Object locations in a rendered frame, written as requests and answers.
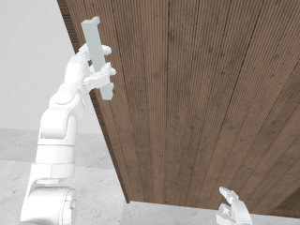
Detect robot left forearm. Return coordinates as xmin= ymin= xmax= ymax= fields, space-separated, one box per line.
xmin=20 ymin=82 xmax=86 ymax=221

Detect robot right hand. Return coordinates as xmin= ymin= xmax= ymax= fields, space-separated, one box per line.
xmin=216 ymin=187 xmax=253 ymax=225

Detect handle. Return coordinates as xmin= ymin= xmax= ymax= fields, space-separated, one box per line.
xmin=81 ymin=17 xmax=114 ymax=100

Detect robot left hand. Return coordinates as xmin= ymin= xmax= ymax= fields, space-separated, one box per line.
xmin=64 ymin=43 xmax=116 ymax=95

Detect left robot upper arm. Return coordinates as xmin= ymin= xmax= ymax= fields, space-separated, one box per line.
xmin=9 ymin=186 xmax=78 ymax=225

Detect wardrobe door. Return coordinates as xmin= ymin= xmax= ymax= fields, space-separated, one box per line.
xmin=66 ymin=0 xmax=300 ymax=216
xmin=275 ymin=187 xmax=300 ymax=212

